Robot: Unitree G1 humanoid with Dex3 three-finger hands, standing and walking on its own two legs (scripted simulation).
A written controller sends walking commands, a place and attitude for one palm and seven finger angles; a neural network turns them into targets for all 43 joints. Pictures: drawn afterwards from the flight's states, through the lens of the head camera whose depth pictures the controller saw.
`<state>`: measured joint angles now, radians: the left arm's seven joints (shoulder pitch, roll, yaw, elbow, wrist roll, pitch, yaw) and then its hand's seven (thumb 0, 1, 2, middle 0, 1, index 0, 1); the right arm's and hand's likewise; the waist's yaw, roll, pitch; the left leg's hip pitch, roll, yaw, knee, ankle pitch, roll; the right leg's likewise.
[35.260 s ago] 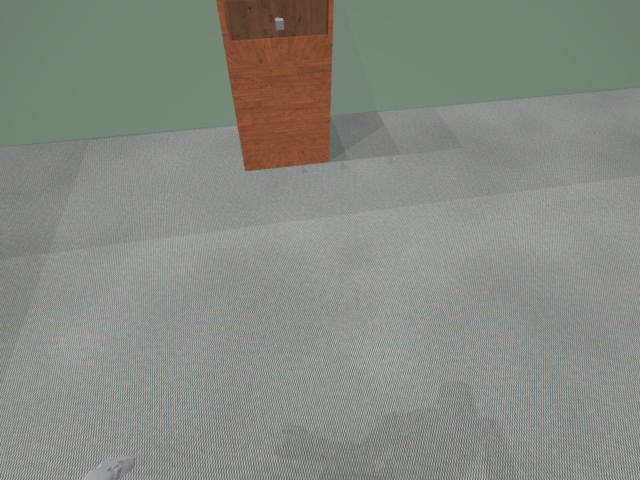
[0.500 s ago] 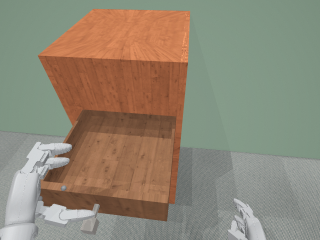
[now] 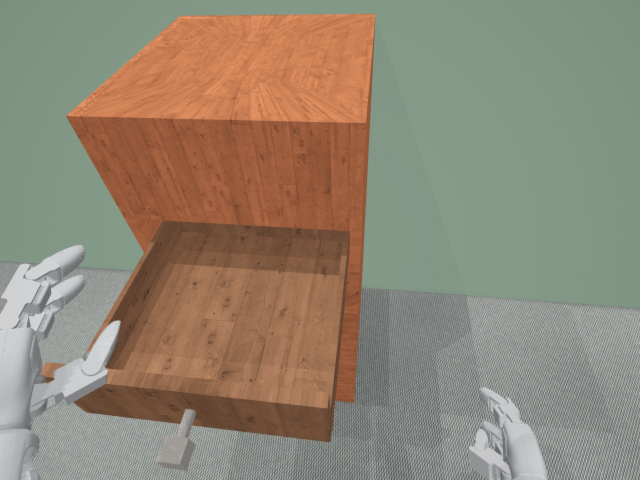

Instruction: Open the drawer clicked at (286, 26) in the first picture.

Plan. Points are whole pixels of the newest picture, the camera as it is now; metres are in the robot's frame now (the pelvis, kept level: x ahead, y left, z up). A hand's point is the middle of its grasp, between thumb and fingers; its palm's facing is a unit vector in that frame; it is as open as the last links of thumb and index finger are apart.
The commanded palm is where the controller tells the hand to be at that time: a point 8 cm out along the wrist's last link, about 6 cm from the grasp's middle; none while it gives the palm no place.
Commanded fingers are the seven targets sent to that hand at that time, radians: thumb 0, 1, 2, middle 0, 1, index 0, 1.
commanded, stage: draw the hand back to the body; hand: left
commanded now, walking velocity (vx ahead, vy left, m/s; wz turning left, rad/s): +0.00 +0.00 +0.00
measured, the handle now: (181, 438) +0.18 +0.22 -0.07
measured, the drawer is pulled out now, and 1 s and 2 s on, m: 0.30 0.30 0.30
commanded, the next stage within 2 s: step back with the hand held close in 0.26 s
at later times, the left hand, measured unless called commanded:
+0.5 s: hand (98, 349) +0.19 +0.23 +0.16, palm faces +0.36 -0.80 -0.48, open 7.4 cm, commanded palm +0.12 +0.27 +0.17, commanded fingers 0.00 0.90 0.90 -0.20 -0.30 -0.20 -0.30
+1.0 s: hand (49, 422) +0.12 +0.25 +0.14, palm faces +0.35 -0.79 -0.50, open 7.4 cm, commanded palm +0.06 +0.29 +0.17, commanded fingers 0.00 0.90 0.90 -0.20 -0.30 -0.20 -0.30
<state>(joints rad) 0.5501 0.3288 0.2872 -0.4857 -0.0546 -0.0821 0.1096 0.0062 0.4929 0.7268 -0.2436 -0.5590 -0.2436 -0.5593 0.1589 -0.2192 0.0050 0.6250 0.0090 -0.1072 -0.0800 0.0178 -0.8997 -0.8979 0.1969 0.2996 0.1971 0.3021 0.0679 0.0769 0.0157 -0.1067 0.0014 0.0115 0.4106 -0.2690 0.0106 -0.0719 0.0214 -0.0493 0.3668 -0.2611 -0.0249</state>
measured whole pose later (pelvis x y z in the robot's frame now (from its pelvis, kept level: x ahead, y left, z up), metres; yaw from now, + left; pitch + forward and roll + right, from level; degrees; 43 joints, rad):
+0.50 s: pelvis -0.01 -0.01 +0.00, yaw +0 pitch +0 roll -1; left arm 0.55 0.34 0.35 -0.50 -0.05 -0.14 0.10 0.02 0.89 0.90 -0.21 -0.30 -0.21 -0.30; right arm 0.15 -0.22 0.01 0.59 0.02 -0.06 -0.07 0.02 -0.90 -0.90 0.20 0.30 0.20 0.30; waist 0.03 0.08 0.04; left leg -0.18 0.02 0.01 0.43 -0.26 0.00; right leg -0.14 0.04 -0.05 0.36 -0.23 -0.04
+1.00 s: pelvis -0.07 +0.01 -0.01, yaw +0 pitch +3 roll +0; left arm 0.69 0.40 0.38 -0.66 -0.04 -0.16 0.18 0.02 0.89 0.90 -0.22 -0.30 -0.22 -0.30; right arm 0.16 -0.17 0.00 0.54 -0.02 -0.10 -0.09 0.02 -0.90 -0.90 0.20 0.30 0.20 0.30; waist 0.01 -0.02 0.04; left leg -0.39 -0.02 0.03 0.58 -0.24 0.03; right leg -0.32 -0.01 -0.04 0.58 -0.31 -0.01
